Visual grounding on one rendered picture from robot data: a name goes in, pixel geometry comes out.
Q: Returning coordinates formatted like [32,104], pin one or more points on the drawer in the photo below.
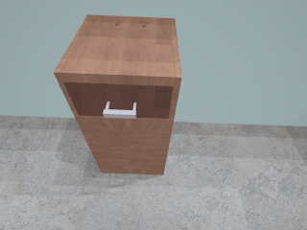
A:
[152,101]

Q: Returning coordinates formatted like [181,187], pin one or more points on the handle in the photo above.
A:
[119,113]

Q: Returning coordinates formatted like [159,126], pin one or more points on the cabinet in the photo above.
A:
[132,50]

